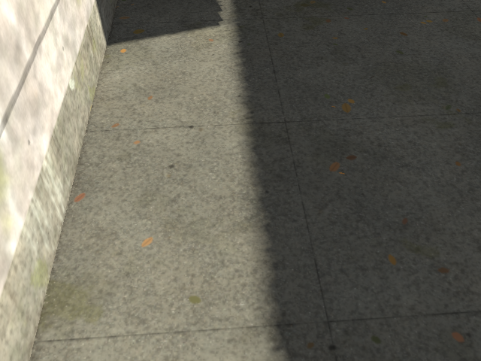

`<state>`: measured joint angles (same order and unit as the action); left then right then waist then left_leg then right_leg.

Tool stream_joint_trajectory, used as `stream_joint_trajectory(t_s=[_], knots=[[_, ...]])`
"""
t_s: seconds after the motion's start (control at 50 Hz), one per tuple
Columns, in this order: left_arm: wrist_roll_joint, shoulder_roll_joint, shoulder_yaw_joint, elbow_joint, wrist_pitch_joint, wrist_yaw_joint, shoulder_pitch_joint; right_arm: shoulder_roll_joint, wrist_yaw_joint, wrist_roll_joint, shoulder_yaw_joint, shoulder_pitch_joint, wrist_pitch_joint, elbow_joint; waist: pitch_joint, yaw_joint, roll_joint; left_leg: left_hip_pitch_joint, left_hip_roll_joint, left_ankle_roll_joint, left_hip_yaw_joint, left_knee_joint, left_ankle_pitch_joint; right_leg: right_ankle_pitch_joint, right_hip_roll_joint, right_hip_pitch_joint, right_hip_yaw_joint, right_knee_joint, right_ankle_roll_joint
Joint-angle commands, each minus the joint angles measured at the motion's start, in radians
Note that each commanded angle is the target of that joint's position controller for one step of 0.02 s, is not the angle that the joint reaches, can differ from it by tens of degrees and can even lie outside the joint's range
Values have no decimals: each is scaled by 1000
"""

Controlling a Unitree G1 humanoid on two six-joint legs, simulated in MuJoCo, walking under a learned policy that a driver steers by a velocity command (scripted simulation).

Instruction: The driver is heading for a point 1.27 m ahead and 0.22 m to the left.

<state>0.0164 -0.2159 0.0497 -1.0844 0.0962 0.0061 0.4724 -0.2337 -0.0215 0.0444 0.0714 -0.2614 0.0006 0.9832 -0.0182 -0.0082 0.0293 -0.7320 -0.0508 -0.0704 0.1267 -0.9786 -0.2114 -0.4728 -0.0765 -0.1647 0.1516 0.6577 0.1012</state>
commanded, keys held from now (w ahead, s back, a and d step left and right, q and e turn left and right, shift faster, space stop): w+q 0.54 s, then w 0.08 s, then w+e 0.38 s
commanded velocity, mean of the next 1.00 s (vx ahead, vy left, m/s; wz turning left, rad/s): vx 0.50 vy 0.00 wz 0.28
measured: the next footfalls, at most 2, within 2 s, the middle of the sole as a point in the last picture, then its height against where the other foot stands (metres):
left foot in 0.26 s outside the picture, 0.16 m lower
right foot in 0.88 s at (248, 341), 0.16 m lower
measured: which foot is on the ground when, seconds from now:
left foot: up 0.00-0.24, down 0.26-0.88, up 0.90-1.00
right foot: down 0.00-0.26, up 0.28-0.86, down 0.88-1.00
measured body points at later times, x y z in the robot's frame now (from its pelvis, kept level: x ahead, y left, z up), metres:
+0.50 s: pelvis +0.26 +0.07 -0.15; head +0.28 +0.08 +0.30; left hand +0.28 +0.33 -0.29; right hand +0.33 -0.17 -0.30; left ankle +0.24 +0.12 -0.88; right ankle +0.41 -0.07 -0.80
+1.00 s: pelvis +0.62 +0.05 -0.31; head +0.66 +0.04 +0.14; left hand +0.60 +0.31 -0.44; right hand +0.70 -0.19 -0.47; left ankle +0.45 +0.14 -0.82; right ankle +0.69 -0.01 -1.04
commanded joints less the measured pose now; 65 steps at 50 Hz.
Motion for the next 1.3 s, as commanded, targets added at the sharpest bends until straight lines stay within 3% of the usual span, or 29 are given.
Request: stream_joint_trajectory(t_s=[0.02,0.18,0.24,0.26,0.28,0.3,0.32,0.34,0.36,0.38,0.4,0.44,0.46,0.52,0.62,0.7,0.76,0.82,0.86,0.88,0.9,0.92,0.94,0.96,0.98,1.0,1.08,1.22,1.3], knots=[[2,-51,-9,60,28,11,-95,-16,-30,-6,1,56,28,-42,-71,-17,-62,203,28,-19,-57,187,-391,105,224,-277,-148,-156,21],[40,-68,-26,-23,-25,47,110,-5,-21,-25,-28,312,35,-134,-200,154,-77,141,-11,-35,-165,541,-140,384,297,31,-159,177,53],[49,-119,-13,-19,-46,49,74,-74,-15,-23,6,-81,24,-5,4,-37,-5,643,40,-83,-204,640,28,611,278,-45,-92,646,59],[33,-131,-12,-3,-39,37,43,-130,-17,-4,24,-224,25,41,47,-117,95,849,49,-123,-241,633,-97,325,183,-213,5,1021,27],[4,-50,-16,45,-38,37,103,-229,-23,-10,46,-276,23,39,192,-64,264,1297,-185,-255,23,169,-640,-462,96,-704,-13,1472,-29],[-23,-122,-10,107,-27,38,57,-222,-15,-58,46,-343,14,17,410,-154,147,1438,-322,-374,270,243,-516,-391,127,-863,-116,1477,-59],[-19,-114,-11,192,-12,39,-119,-242,14,-27,47,-315,6,-7,317,-176,171,1309,-385,-434,436,497,-20,-237,113,-1018,-154,1392,-74],[24,-155,-2,177,-20,38,-203,-149,20,-28,22,-170,-1,-32,98,-106,-62,1026,-281,-313,335,607,259,-103,170,-951,-159,1153,-71],[39,-121,-3,176,-28,32,-134,-163,34,-21,23,-129,5,-50,57,-54,40,842,-342,-362,425,584,252,-133,173,-870,-175,1099,-88],[50,-136,4,151,-40,32,-116,-87,31,-24,-4,-53,27,-51,-31,18,-106,622,-258,-303,328,578,195,83,230,-748,-230,821,-110],[46,-73,-10,185,-59,27,-176,-93,41,-46,-8,6,48,-66,-97,59,-61,342,-153,-264,205,644,187,213,207,-539,-205,533,-152],[74,-32,-14,161,-84,5,-133,-161,50,-35,10,-41,51,-43,3,66,18,331,-110,-267,177,611,-88,284,160,-368,-151,475,-163],[54,-31,-13,122,-84,-7,-45,-166,44,-30,18,-60,55,-50,72,80,17,368,-91,-264,154,581,-106,377,150,-347,-141,482,-160],[23,-132,32,218,-71,-9,-305,-108,47,-42,13,-161,67,-15,-11,1,-21,567,-84,-262,316,537,318,630,191,-671,-272,319,-149],[55,-81,19,275,-62,-44,-420,-67,40,-30,3,-182,88,-34,-54,-35,6,441,-27,-236,337,427,700,905,158,-559,-281,108,-132],[45,-81,25,313,-59,-72,-494,-88,53,-6,4,-206,100,-66,-103,-83,39,474,-16,-192,298,323,648,870,147,-541,-264,-14,-106],[1,-70,22,338,-43,-78,-551,-90,73,-1,5,-236,91,-57,-161,-127,77,530,-27,-168,262,256,601,871,185,-512,-278,-193,-87],[-7,-103,39,295,-43,-58,-482,-112,85,16,4,-265,80,-28,-182,-132,5,543,-38,-147,197,160,388,747,187,-312,-217,-319,-63],[0,-159,68,146,-35,-50,-73,-122,83,22,9,-262,71,2,0,59,-48,490,25,-119,56,-302,287,752,154,103,-189,-388,-36],[8,-210,82,67,-37,-53,90,-67,65,15,6,-274,76,22,78,101,-185,320,130,-79,-57,-694,715,865,180,309,-219,-243,-28],[23,-257,82,56,-35,-66,147,-43,68,-18,10,-379,85,16,151,14,-331,6,143,-25,-110,-1008,1032,1256,292,556,-356,82,-2],[-15,-295,98,79,-33,-55,126,-102,69,-40,-3,-326,94,-46,307,67,-421,-240,143,3,-131,-1098,905,891,427,690,-677,-64,178],[-27,-245,90,108,-44,-35,53,-95,59,-17,-15,-171,91,-80,283,89,-312,-336,87,7,-138,-971,780,332,421,606,-778,-262,215],[-4,-139,62,161,-50,-22,-56,-116,39,7,-11,-37,89,-81,138,93,-81,-252,13,-5,-112,-763,609,132,349,372,-662,-339,160],[22,-158,63,165,-46,-5,-75,-80,19,12,-16,-1,88,-96,99,73,-143,-201,4,2,-108,-720,597,229,376,235,-743,-345,201],[22,-110,40,157,-23,2,-74,-80,8,26,-17,55,85,-120,33,42,-54,-134,-39,9,-57,-494,461,425,339,110,-685,-328,168],[-21,-116,25,135,5,6,-63,-40,2,12,-34,118,66,-154,42,5,-137,121,20,91,-115,3,351,932,205,-40,-496,-370,144],[-13,-92,27,125,-39,2,70,-40,1,-14,-55,373,70,-245,5,89,-87,176,71,71,-113,337,201,810,180,71,-544,-342,71],[0,-134,40,147,-44,8,22,-71,11,-25,-47,266,93,-230,10,14,-77,409,110,39,-91,486,339,818,165,53,-593,-227,58]])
